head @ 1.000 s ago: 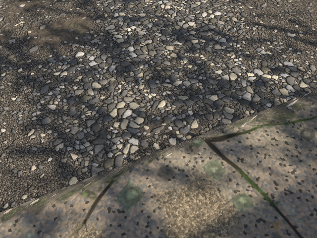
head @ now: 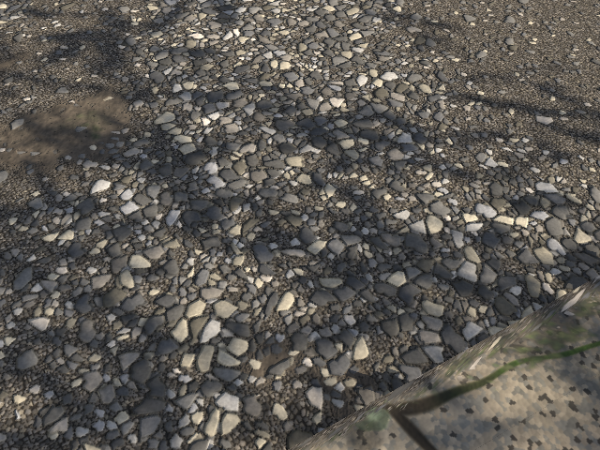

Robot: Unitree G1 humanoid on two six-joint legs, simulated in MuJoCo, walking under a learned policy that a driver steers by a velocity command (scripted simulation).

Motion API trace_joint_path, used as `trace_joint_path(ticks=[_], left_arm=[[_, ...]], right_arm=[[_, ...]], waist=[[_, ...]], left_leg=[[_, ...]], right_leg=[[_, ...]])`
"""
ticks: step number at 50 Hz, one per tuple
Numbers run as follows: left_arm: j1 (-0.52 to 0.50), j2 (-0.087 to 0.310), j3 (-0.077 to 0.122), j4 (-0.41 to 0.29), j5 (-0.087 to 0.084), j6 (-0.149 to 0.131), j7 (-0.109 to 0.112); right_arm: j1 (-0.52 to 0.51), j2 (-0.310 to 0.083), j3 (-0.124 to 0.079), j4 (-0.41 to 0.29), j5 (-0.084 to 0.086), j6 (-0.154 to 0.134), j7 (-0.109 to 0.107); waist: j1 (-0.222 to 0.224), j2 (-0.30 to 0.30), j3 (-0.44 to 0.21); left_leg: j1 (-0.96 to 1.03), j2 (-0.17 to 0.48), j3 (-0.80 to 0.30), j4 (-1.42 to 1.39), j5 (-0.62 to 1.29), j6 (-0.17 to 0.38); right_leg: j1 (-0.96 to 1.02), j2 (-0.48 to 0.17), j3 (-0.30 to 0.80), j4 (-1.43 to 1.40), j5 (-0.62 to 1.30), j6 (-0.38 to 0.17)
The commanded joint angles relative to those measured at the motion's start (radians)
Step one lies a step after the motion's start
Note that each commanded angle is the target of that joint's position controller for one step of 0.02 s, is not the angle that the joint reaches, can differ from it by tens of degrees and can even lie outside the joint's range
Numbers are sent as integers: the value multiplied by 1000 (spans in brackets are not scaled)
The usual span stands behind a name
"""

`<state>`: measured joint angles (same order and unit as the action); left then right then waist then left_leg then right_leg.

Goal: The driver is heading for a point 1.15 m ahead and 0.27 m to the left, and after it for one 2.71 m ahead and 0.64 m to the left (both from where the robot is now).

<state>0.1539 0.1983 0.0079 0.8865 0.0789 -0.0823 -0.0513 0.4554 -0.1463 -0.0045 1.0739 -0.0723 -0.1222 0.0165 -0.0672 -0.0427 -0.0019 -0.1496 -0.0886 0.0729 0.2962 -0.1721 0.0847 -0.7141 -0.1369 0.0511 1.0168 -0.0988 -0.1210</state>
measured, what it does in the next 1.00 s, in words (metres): goes down: right foot, then left foot 0.19 m lower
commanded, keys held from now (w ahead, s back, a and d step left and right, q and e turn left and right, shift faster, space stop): w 1.00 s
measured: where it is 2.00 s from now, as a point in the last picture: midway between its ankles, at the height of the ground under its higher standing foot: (272, 341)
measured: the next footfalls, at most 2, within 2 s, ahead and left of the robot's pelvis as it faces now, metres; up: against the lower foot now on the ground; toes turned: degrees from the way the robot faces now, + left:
right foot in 0.26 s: +0.33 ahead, -0.15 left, +0.00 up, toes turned -2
left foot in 0.98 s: +0.71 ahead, +0.16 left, -0.19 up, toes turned +4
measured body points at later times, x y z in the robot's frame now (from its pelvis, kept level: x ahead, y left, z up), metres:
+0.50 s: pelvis +0.28 -0.07 +0.00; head +0.30 -0.08 +0.45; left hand +0.25 +0.16 -0.14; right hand +0.38 -0.31 -0.14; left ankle +0.32 +0.10 -0.67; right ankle +0.29 -0.15 -0.74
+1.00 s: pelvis +0.59 +0.03 -0.16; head +0.61 +0.05 +0.29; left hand +0.37 +0.17 -0.28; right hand +0.78 -0.17 -0.28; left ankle +0.68 +0.15 -0.91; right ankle +0.32 -0.15 -0.70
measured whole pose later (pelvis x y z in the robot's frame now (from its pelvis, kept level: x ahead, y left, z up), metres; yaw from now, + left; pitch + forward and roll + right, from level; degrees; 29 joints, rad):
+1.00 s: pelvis +0.59 +0.03 -0.16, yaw +0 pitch +1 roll -7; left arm 0.71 0.07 -0.01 1.13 0.00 -0.08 0.04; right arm 0.08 -0.20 -0.02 0.88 0.02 -0.06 0.05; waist 0.18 0.10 0.00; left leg -0.35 0.17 -0.03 0.34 0.24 0.02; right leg -0.08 0.05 0.01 1.30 -0.87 0.02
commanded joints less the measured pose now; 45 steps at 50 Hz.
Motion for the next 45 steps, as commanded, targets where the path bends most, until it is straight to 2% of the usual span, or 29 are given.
trace_joint_path(ticks=[1,3,5,10,12,13,14,15,16,17,18,20,21,23,24,26,27,28,30,31,32,33,34,36,38,39,41,43,45], left_arm=[[-18,-8,-13,-48,-5,15,-9],[-61,17,-5,-59,-8,36,-10],[-107,39,4,-71,-9,44,-3],[-218,48,20,-91,-24,38,9],[-183,77,40,-81,-44,23,13],[-95,119,59,-56,-55,7,21],[89,149,66,-10,-57,-2,20],[377,169,73,64,-46,3,29],[489,143,76,135,-6,-8,36],[347,165,88,110,-19,-31,47],[235,116,77,91,-31,-33,56],[187,0,44,92,-39,-33,63],[193,-18,38,92,-36,-37,61],[202,-8,40,87,-32,-55,51],[229,-4,36,94,-26,-56,41],[279,21,34,116,-9,-52,11],[271,39,33,102,-2,-50,0],[280,49,34,111,19,-48,-5],[381,5,19,135,14,-58,23],[435,-6,13,157,16,-59,29],[560,-36,6,230,22,-61,54],[643,-53,4,256,15,-55,69],[639,-48,-2,249,-4,-52,77],[580,-72,-25,219,-1,-32,49],[534,-75,-40,198,5,-34,22],[552,-61,-42,202,5,-44,29],[653,-58,-41,230,-22,-52,65],[703,-54,-41,229,-31,-41,95],[687,-16,-35,218,-24,-18,90]], right_arm=[[-43,-72,7,-74,2,-30,22],[43,-118,-2,-42,12,-26,42],[109,-124,-4,-12,10,-19,50],[123,-131,-23,13,7,12,28],[100,-151,-36,11,8,20,22],[101,-159,-42,3,5,19,24],[213,-75,-21,-3,-5,9,24],[193,-46,-1,-34,-17,-1,47],[0,-93,-28,-77,13,7,61],[-96,-106,-39,-107,29,3,45],[-105,-116,-45,-109,19,0,19],[-82,-40,-34,-109,-8,9,-4],[-75,-10,-31,-109,-8,18,-3],[-99,-22,-37,-113,7,23,12],[-134,-49,-44,-125,5,26,22],[-218,-19,-35,-158,-8,44,36],[-193,-12,-32,-157,-19,45,48],[-139,-27,-29,-141,-24,42,63],[-232,-68,-37,-183,-29,32,52],[-293,-73,-38,-213,-21,29,40],[-381,-80,-32,-252,-1,24,22],[-424,-59,-24,-260,4,20,9],[-429,-45,-19,-252,-2,21,10],[-399,14,0,-237,-20,33,27],[-403,-36,-8,-264,-22,48,47],[-388,-59,-11,-271,-22,59,45],[-505,-60,-7,-313,-23,63,42],[-563,-36,3,-325,-27,65,41],[-567,-56,5,-318,-27,71,49]], waist=[[51,93,35],[35,105,47],[21,103,58],[8,102,56],[57,103,16],[86,93,-57],[98,-32,-277],[219,-163,-395],[274,-88,-246],[223,-34,-53],[169,-16,5],[99,14,0],[76,13,3],[66,12,16],[67,18,27],[70,-18,23],[53,-29,15],[35,-36,29],[98,13,39],[114,15,41],[161,33,78],[201,35,79],[216,34,65],[186,3,81],[159,30,148],[162,54,162],[236,56,196],[280,38,195],[268,40,206]], left_leg=[[-222,231,-116,-166,309,186],[-110,268,-135,-142,414,195],[64,316,-164,-121,451,196],[301,367,-163,-78,449,144],[248,324,-118,16,643,106],[159,262,-76,116,699,59],[-107,152,-28,366,504,-12],[-404,16,-50,658,-140,-65],[-587,36,-166,889,-388,-21],[-645,112,-197,951,-319,10],[-569,164,-198,916,-254,25],[-450,217,-185,853,-156,25],[-424,219,-173,820,-136,16],[-427,207,-138,732,-66,-6],[-432,200,-117,653,-7,-17],[-339,179,-53,564,114,-32],[-246,147,-20,631,188,-34],[-255,166,-66,710,259,-33],[-516,195,-125,592,353,-26],[-593,200,-136,564,324,-30],[-885,270,-277,428,386,-42],[-1019,283,-281,318,428,-62],[-938,276,-244,220,545,-67],[-541,228,-118,251,747,-39],[-392,229,-112,355,714,-19],[-466,262,-161,342,687,-15],[-606,277,-158,188,601,-26],[-530,272,-121,83,590,-49],[-382,287,-129,42,643,-47]], right_leg=[[179,18,-68,-226,202,43],[150,40,-65,-312,213,69],[64,39,-39,-385,186,66],[65,68,-45,-526,56,26],[279,123,-104,-566,100,-6],[500,142,-113,-515,134,-42],[955,25,43,-437,217,-181],[1259,-192,465,-631,55,-326],[1186,-200,575,-755,-142,-246],[965,-185,465,-784,-240,-174],[786,-160,370,-811,-139,-159],[641,-125,241,-857,73,-158],[608,-101,195,-872,121,-150],[571,-65,113,-895,158,-139],[538,-49,78,-892,197,-140],[426,-5,2,-866,274,-132],[323,23,-30,-832,295,-128],[307,-14,-1,-788,299,-140],[535,-48,65,-713,217,-169],[620,-73,102,-680,241,-177],[899,-156,196,-619,166,-165],[1043,-170,214,-583,138,-155],[967,-114,167,-555,83,-143],[520,-6,77,-523,-23,-122],[285,-23,113,-533,-141,-130],[369,-55,154,-477,-181,-130],[588,-62,191,-412,-163,-110],[607,-22,174,-345,-197,-76],[540,-21,188,-325,-206,-46]])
